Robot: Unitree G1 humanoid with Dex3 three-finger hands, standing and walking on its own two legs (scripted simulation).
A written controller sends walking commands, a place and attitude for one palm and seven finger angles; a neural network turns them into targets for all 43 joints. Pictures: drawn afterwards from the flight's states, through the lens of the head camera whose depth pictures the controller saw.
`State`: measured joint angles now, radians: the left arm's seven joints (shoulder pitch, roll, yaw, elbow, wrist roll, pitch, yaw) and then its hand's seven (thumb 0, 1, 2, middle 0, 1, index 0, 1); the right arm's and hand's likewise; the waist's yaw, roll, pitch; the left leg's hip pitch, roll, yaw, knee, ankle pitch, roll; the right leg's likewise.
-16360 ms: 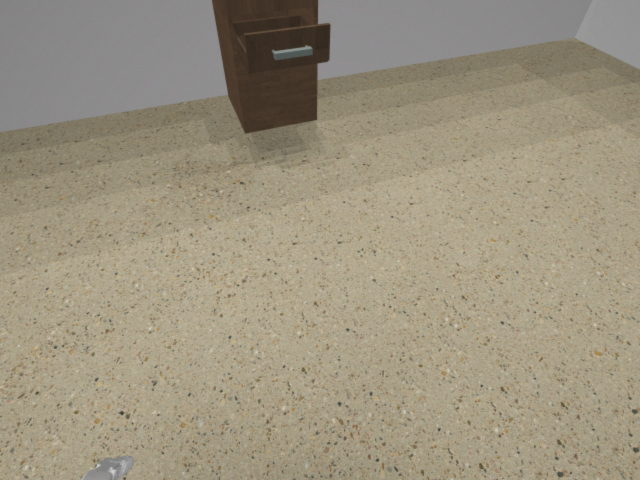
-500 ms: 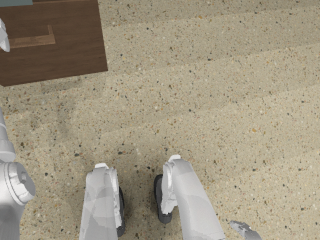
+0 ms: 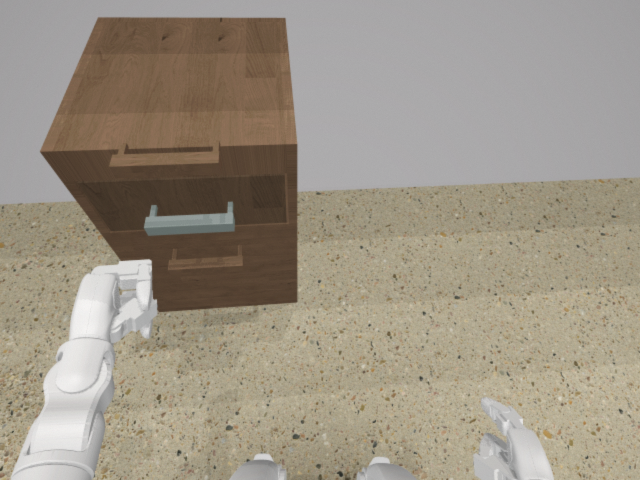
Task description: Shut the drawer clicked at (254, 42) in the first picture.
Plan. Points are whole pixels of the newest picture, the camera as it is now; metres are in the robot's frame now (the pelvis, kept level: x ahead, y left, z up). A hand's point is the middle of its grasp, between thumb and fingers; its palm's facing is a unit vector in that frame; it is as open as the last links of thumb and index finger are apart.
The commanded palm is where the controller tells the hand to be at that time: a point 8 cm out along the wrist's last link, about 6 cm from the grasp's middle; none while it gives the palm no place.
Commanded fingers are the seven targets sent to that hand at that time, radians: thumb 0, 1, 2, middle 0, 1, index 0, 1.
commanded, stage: draw the hand back to the body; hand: left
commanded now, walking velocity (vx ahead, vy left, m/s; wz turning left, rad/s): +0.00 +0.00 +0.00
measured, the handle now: (191, 215) +0.61 +0.27 -0.18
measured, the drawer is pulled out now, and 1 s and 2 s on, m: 0.00 0.00 0.00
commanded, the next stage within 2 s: step back with the hand held close in 0.74 s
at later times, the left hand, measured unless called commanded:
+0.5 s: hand (17, 328) +0.22 +0.23 +0.20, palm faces +0.36 -0.84 -0.41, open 3.2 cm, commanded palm +0.17 +0.27 +0.23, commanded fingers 0.00 0.90 0.90 -1.40 -1.60 -1.40 -1.60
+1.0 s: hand out of the picture +0.20 +0.21 +0.24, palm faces +0.41 -0.79 -0.46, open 3.2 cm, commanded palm +0.14 +0.25 +0.24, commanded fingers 0.00 0.90 0.90 -1.40 -1.60 -1.40 -1.60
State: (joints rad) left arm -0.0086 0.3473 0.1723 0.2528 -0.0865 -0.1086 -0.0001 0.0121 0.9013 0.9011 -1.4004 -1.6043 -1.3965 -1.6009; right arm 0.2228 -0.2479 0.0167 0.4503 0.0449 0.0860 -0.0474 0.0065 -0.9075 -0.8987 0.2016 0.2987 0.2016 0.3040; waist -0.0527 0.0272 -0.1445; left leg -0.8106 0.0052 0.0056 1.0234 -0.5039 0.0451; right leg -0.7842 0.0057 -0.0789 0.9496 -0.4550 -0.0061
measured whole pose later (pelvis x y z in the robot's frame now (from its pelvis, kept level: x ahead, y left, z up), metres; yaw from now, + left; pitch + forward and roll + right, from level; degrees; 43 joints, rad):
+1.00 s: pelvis +0.01 -0.03 +0.06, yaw +1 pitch -1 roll -1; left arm 0.55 0.36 0.36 -0.48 -0.06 -0.18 0.11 0.01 0.89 0.90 -1.41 -1.60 -1.40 -1.60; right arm 0.21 -0.23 0.01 0.59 0.00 -0.09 -0.07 0.01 -0.90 -0.90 0.20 0.30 0.20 0.30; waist 0.02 0.09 -0.01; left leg -0.19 0.02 0.00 0.52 -0.31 0.00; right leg -0.17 0.04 -0.07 0.45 -0.26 -0.04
